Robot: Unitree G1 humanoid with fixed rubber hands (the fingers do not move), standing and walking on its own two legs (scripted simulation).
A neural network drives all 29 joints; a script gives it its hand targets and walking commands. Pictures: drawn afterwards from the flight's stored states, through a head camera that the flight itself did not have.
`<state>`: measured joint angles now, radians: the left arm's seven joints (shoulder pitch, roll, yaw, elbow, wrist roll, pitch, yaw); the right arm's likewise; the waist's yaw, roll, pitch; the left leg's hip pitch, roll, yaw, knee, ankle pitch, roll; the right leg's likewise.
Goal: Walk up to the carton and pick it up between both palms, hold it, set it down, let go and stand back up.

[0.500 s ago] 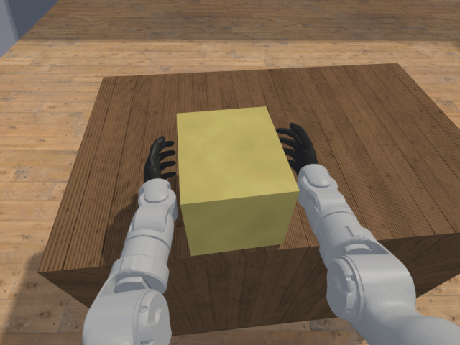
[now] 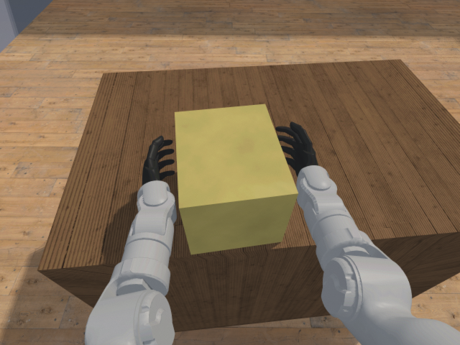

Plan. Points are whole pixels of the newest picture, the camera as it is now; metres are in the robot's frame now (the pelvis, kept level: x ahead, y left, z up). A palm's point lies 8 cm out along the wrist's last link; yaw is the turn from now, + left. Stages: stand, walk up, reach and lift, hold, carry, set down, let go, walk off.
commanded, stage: set down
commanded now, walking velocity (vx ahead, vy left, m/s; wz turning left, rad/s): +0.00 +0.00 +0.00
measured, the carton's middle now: (228, 177) +0.42 +0.02 +0.03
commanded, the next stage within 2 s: none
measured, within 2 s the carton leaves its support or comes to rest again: neither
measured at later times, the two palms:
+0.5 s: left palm (158, 187) +0.40 +0.15 +0.04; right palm (302, 164) +0.45 -0.13 +0.05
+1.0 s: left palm (145, 207) +0.35 +0.17 +0.03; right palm (314, 181) +0.42 -0.15 +0.04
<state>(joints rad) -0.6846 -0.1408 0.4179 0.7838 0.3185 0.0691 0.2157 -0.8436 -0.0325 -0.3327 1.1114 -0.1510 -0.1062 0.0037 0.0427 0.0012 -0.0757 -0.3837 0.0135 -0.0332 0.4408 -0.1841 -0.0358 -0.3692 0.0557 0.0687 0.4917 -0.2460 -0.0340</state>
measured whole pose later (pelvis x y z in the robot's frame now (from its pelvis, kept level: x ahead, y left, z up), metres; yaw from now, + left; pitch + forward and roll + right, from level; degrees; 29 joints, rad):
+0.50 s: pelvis +0.00 +0.00 +0.00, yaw +0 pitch +17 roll +1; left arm -0.72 -0.14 0.37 0.79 0.04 0.08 0.31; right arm -0.90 -0.19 0.01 1.13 0.23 -0.04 0.00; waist 0.07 0.00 -0.13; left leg -0.57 0.01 -0.03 0.44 -0.16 -0.04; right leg -0.56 0.06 0.07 0.49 -0.22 -0.03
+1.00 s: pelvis -0.01 +0.00 -0.01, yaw +0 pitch +18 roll +0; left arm -0.46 -0.14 0.29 0.34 0.00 0.27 0.25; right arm -0.65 -0.31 0.18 0.71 0.30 -0.03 -0.04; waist 0.08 0.02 -0.12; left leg -0.62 0.03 -0.03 0.44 -0.14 -0.04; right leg -0.61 0.07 0.07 0.49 -0.20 -0.03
